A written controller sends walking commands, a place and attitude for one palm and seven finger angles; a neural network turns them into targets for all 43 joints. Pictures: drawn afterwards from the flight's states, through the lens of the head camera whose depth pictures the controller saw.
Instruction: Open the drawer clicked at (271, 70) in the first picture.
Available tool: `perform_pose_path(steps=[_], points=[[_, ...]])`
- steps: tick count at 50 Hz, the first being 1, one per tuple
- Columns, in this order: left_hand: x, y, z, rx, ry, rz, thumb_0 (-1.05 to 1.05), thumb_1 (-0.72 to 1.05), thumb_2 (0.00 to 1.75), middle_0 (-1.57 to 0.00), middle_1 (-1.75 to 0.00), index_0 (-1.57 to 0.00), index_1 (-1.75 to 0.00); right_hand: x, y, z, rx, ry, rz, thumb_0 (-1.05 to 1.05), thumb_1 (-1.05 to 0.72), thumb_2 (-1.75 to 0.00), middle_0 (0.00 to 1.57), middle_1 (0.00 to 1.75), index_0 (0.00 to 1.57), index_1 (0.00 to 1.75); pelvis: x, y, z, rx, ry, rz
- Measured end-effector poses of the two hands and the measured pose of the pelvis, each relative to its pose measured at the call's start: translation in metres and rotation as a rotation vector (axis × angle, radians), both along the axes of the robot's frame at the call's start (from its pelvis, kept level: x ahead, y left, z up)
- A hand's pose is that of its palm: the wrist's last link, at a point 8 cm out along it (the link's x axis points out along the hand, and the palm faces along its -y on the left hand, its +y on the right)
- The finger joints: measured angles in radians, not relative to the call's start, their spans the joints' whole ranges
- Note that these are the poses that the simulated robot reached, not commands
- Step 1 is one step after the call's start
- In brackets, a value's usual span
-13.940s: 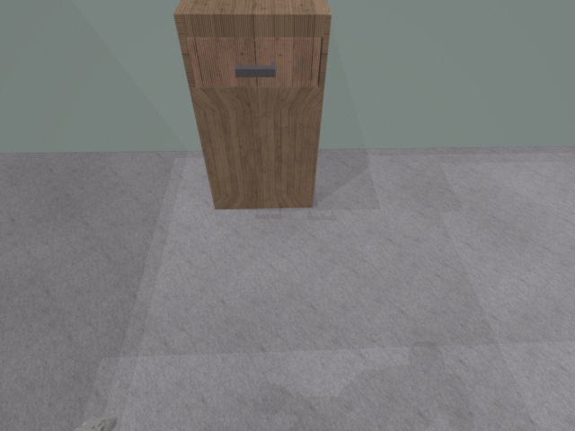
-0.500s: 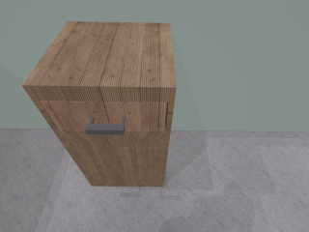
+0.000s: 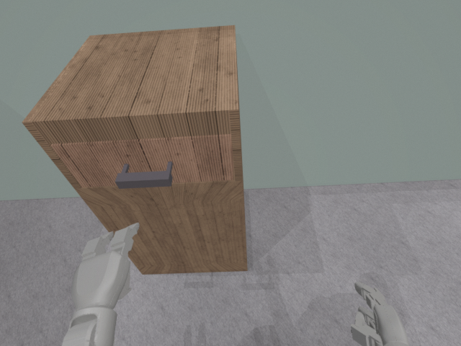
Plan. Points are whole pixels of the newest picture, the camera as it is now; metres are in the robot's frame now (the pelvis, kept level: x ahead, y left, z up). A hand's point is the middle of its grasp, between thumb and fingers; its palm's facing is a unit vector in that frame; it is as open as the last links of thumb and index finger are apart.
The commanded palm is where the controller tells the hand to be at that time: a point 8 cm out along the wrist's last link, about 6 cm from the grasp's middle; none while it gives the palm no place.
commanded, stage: raise the hand with hooked fingers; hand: left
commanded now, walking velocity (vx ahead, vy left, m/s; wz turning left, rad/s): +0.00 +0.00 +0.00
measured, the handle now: (146, 172) +0.50 +0.26 -0.03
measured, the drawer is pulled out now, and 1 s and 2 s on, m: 0.00 0.00 0.00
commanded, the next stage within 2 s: move the hooked fingers above the handle in 1.60 s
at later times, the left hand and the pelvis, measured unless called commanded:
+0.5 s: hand (111, 279) +0.23 +0.23 +0.01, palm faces -0.01 -0.12 -0.99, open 10.8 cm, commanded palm +0.20 +0.24 +0.07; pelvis -0.01 -0.02 +0.00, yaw +2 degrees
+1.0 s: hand (84, 229) +0.29 +0.28 +0.07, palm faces +0.06 -0.10 -0.99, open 13.5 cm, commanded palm +0.27 +0.28 +0.13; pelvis +0.01 +0.03 +0.02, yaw +2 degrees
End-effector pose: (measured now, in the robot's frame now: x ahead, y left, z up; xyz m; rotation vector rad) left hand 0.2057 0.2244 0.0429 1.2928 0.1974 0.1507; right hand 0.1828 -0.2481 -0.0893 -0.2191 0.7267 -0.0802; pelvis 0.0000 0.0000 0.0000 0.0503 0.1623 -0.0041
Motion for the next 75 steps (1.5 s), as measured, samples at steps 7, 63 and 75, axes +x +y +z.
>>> perform_pose_path(steps=[7,63,75], points=[[-0.052,-0.027,-0.026,0.123,0.011,-0.068,0.00,0.59,0.77,-0.23,-0.50,-0.23,-0.51,0.047,0.002,0.017,-0.018,-0.051,0.105,0.01,-0.91,-0.89,0.20,0.30,0.20,0.30,-0.013,-0.018,-0.013,0.011,0.016,0.011],[0.082,0.073,0.111,0.190,-0.045,-0.067,0.00,-0.48,0.31,-0.32,-1.19,-0.32,-1.20,0.030,0.092,0.014,0.061,0.172,0.101,0.01,-0.91,-0.89,0.20,0.30,0.20,0.30,0.013,0.038,0.026,-0.048,-0.108,0.054],[0.073,0.055,0.100,0.166,-0.038,-0.150,0.00,-0.49,0.31,-0.32,-1.20,-0.32,-1.20,-0.001,0.056,0.005,0.016,0.248,0.041,0.01,-0.91,-0.89,0.20,0.30,0.20,0.30,0.010,0.031,0.027,-0.045,-0.096,0.044]])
